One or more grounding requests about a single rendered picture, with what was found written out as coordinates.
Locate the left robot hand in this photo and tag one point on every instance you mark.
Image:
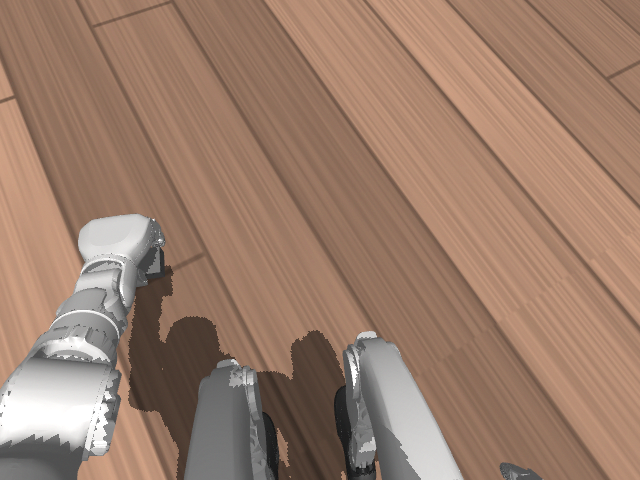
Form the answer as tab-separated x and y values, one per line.
129	236

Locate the right robot foot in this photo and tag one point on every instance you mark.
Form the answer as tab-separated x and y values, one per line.
344	432

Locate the left robot arm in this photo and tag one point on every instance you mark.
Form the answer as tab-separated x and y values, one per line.
60	405

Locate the right robot hand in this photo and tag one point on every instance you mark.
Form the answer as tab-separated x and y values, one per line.
513	472

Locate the left robot foot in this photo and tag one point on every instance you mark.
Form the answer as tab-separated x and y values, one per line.
272	446

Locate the small box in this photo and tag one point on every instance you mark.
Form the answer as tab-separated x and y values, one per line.
153	263

